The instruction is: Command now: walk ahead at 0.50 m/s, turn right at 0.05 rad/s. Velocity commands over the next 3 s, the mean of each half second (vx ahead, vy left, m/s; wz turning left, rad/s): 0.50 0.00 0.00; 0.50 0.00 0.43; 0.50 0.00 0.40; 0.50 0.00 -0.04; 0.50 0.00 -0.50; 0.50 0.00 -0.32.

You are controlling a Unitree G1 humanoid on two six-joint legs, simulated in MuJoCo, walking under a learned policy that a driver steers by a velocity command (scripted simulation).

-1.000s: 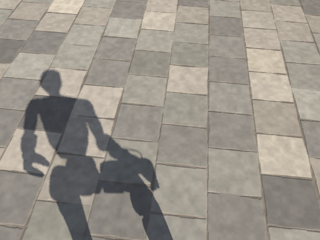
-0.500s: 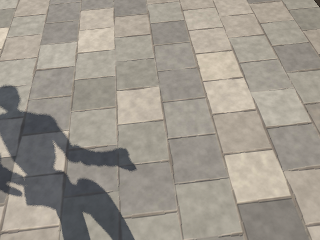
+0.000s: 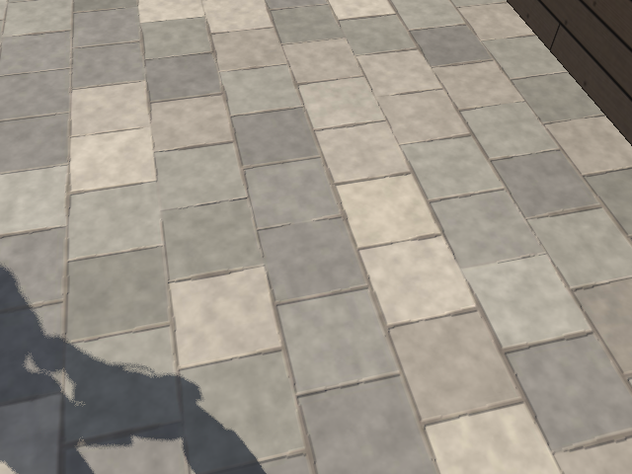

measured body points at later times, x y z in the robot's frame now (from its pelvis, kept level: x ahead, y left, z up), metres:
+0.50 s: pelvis +0.28 -0.06 +0.00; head +0.31 -0.07 +0.45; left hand +0.37 +0.21 -0.11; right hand +0.39 -0.34 -0.13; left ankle +0.30 +0.10 -0.67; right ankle +0.31 -0.15 -0.75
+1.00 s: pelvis +0.56 +0.03 -0.01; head +0.59 +0.05 +0.44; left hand +0.61 +0.33 -0.12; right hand +0.74 -0.21 -0.11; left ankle +0.58 +0.10 -0.75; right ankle +0.56 -0.15 -0.66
